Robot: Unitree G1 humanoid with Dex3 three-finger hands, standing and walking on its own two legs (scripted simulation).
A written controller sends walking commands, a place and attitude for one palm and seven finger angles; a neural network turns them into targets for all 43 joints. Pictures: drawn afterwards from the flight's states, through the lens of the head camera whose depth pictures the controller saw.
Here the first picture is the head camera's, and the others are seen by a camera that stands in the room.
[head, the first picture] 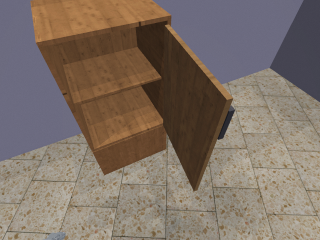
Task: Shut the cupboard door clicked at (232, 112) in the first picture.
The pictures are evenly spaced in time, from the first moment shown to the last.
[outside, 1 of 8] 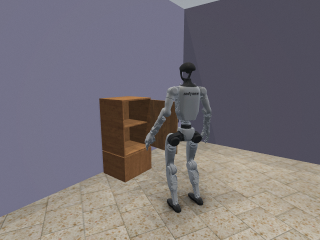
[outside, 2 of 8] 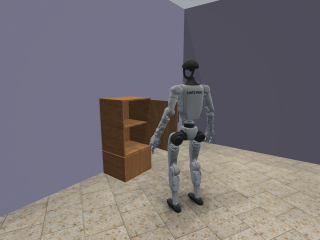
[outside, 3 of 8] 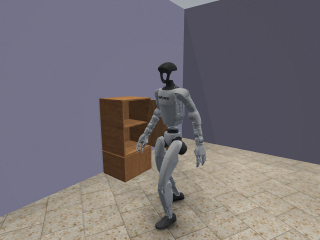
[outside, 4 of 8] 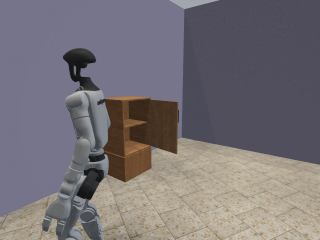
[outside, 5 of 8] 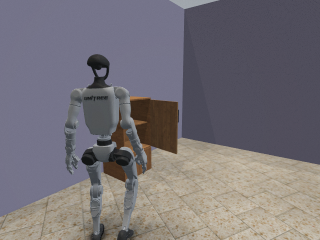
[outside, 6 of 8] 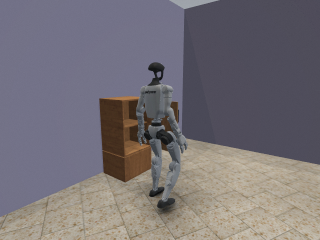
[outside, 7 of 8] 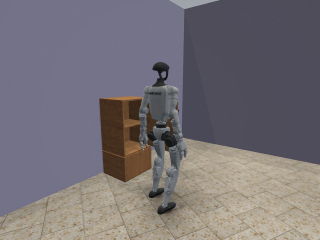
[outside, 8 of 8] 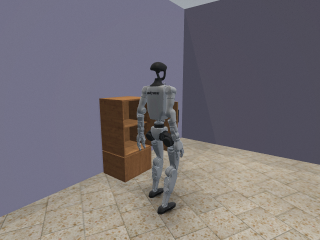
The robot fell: no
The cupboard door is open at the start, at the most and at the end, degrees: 84 84 84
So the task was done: no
